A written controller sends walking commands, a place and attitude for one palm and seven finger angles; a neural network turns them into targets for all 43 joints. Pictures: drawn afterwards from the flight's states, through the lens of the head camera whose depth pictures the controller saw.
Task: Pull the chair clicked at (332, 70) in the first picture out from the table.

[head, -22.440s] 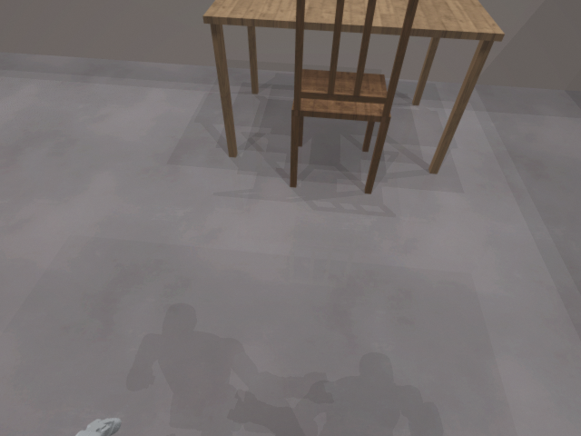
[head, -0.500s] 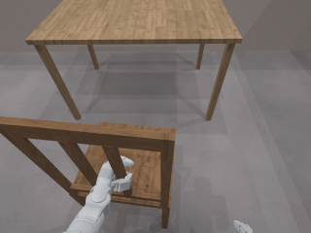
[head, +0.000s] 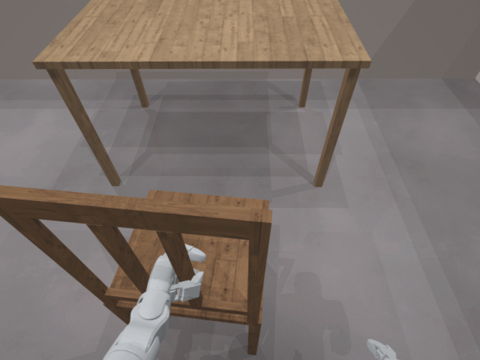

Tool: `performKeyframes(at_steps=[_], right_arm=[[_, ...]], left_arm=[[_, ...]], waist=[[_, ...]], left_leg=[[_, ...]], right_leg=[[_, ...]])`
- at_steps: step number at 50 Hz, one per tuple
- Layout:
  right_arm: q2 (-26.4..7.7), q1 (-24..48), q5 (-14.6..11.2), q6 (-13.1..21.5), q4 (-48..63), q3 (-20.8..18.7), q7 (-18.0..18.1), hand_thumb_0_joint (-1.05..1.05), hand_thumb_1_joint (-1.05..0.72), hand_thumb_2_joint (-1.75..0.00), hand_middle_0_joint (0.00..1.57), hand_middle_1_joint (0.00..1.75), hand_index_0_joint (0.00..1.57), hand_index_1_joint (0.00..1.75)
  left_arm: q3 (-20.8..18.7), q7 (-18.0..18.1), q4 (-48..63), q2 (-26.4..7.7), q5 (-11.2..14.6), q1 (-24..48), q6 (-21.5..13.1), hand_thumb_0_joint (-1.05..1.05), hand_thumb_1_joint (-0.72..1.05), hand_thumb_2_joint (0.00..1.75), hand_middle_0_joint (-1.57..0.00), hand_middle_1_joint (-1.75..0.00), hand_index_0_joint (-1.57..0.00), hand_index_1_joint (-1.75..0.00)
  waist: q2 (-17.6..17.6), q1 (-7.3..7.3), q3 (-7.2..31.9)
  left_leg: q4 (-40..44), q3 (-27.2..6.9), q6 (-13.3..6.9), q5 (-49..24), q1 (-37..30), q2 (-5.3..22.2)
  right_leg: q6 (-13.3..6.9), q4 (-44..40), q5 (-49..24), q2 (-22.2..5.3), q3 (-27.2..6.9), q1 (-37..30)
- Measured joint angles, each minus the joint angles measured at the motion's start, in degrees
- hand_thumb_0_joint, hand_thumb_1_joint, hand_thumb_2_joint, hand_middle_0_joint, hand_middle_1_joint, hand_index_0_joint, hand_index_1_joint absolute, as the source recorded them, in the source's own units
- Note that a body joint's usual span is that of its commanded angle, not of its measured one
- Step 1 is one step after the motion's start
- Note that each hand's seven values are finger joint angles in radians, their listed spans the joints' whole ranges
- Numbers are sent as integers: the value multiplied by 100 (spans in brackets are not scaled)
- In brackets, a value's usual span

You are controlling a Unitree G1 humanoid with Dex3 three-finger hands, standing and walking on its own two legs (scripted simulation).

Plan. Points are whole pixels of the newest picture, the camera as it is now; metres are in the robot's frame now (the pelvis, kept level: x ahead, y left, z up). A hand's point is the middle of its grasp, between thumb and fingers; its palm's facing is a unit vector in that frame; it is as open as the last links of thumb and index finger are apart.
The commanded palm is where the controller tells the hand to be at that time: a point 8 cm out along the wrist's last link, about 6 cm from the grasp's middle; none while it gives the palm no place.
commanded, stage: open the thumb and straighten the fingers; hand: left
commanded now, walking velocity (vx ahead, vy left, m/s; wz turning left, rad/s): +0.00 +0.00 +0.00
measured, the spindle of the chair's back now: (132, 267) +0.29 +0.22 -0.06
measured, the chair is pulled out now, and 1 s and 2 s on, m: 0.57 0.58 0.58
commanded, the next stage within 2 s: draw the fingers out of the gap in 0.72 s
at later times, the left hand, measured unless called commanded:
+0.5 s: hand (188, 276) +0.28 +0.11 -0.07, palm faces -0.04 -0.99 -0.13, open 14.6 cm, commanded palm +0.26 +0.17 -0.05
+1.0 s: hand (181, 290) +0.25 +0.12 -0.07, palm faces -0.04 -0.99 -0.13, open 17.5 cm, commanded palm +0.23 +0.17 -0.05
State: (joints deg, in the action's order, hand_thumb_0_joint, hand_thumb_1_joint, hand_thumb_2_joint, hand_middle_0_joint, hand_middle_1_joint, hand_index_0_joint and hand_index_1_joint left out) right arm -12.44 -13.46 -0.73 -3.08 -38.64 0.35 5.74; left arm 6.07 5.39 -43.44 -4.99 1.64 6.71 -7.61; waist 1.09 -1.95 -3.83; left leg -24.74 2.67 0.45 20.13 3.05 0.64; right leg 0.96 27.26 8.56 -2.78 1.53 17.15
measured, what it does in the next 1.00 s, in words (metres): stands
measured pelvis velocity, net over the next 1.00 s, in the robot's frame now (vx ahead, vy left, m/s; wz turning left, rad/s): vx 0.00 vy -0.01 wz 0.06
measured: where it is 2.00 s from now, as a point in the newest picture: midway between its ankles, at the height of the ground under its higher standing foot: outside the picture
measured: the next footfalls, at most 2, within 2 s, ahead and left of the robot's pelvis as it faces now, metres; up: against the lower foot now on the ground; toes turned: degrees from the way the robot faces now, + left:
none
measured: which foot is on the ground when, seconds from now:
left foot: down 0.00-1.00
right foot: down 0.00-1.00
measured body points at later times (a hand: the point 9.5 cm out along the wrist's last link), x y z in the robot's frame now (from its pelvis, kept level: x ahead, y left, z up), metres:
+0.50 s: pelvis +0.00 -0.01 -0.03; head +0.05 -0.03 +0.42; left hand +0.28 +0.17 -0.06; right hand +0.13 -0.25 -0.14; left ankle -0.07 +0.12 -0.74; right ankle +0.07 -0.13 -0.74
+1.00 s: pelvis +0.00 -0.01 -0.04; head +0.06 -0.02 +0.41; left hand +0.25 +0.18 -0.06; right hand +0.16 -0.26 -0.13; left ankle -0.07 +0.12 -0.74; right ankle +0.07 -0.13 -0.74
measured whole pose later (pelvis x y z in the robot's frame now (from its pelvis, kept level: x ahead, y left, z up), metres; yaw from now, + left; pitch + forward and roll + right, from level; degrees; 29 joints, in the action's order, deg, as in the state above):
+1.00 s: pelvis +0.00 -0.01 -0.04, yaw +3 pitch +11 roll +0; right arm -15.2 -14.9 -1.5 4.5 -31.0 0.3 2.7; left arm 3.4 0.0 -13.0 -9.0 3.5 -7.3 6.3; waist 2.4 -3.0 5.6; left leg -46.5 -0.6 1.0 29.7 27.5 0.4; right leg 0.4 46.4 17.4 -4.5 3.9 39.6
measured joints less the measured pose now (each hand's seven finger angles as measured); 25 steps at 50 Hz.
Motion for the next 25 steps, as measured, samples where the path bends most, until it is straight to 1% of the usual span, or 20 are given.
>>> performKeyframes(at_steps=[2, 3, 7, 10, 13, 15, 17, 20, 25], right_arm=[[1, -37, -98, 64, -12, 22, -119, 1, -91, -90, 20, 30, 20, 30], [1, -57, -117, 112, -11, 29, -192, 1, -91, -90, 20, 30, 20, 30], [-27, -114, -117, 338, 68, -3, -380, 1, -91, -90, 20, 30, 20, 30], [-111, -136, -99, 489, 148, -48, -458, 1, -91, -90, 20, 30, 20, 30], [-188, -125, -92, 561, 194, -70, -474, 1, -91, -90, 20, 30, 20, 30], [-218, -103, -92, 581, 212, -68, -455, 1, -91, -90, 20, 30, 20, 30], [-230, -96, -93, 600, 239, -63, -435, 1, -91, -90, 20, 30, 20, 30], [-225, -114, -88, 651, 279, -62, -405, 1, -91, -90, 20, 30, 20, 30], [-214, -175, -79, 716, 345, -55, -387, 1, -91, -90, 20, 30, 20, 30]], left_arm=[[-12, 2, 101, -26, 86, -78, 8, 11, 61, 78, -32, -131, -50, -145], [-49, -37, 205, -42, 124, -117, 33, 11, 60, 78, -32, -132, -50, -145], [-129, -129, 746, -140, 108, -291, 89, 8, 50, 72, -37, -136, -50, -145], [-86, -150, 1064, -173, 50, -363, 185, 5, 34, 64, -38, -136, -50, -145], [-118, -201, 1260, -179, 50, -366, 360, 3, 10, 52, -39, -135, -49, -143], [-181, -217, 1286, -197, 83, -306, 495, 2, -6, 44, -40, -132, -48, -139], [-246, -226, 1307, -223, 127, -249, 625, 2, -19, 37, -39, -127, -46, -132], [-315, -274, 1437, -247, 198, -250, 755, 1, -34, 30, -37, -114, -41, -118], [-292, -403, 1809, -225, 232, -464, 855, 0, -47, 24, -29, -86, -30, -88]], waist=[[-28, -78, 171], [-59, -94, 250], [-140, -103, 405], [-81, -107, 472], [-3, -108, 552], [39, -110, 583], [65, -107, 616], [97, -95, 676], [133, -77, 819]], left_leg=[[-125, -49, 0, 26, 258, -10], [-223, -67, 2, 53, 418, -15], [-584, -84, 17, 171, 934, -12], [-832, -94, 15, 257, 1259, -16], [-1052, -92, 1, 340, 1538, -36], [-1184, -94, -5, 396, 1682, -49], [-1305, -97, -6, 449, 1813, -62], [-1457, -111, 0, 526, 1967, -66], [-1662, -163, 19, 654, 2133, -58]], right_leg=[[-1, 85, 24, -29, 43, 216], [-4, 158, 46, -41, 57, 360], [-31, 419, 108, -51, 63, 833], [-32, 588, 147, -64, 63, 1122], [-18, 784, 212, -90, 48, 1397], [-11, 919, 267, -108, 41, 1544], [-9, 1054, 327, -125, 36, 1684], [-14, 1221, 412, -138, 41, 1844], [-27, 1444, 561, -149, 85, 2006]])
